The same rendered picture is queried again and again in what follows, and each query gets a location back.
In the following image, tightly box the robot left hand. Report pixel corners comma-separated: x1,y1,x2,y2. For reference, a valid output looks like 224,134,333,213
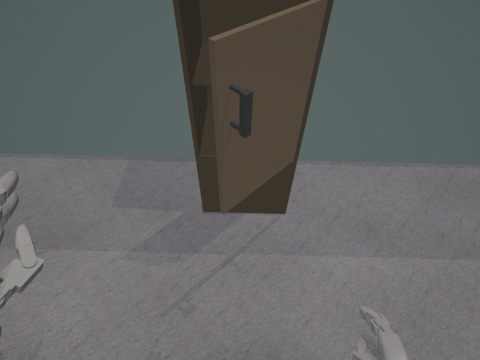
0,170,44,310

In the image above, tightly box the robot right hand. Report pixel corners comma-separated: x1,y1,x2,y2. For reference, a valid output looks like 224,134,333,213
352,306,409,360

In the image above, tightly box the cupboard door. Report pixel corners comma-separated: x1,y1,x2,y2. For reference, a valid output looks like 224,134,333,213
208,0,328,214

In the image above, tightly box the handle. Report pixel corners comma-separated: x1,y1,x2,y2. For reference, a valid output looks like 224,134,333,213
229,83,253,138

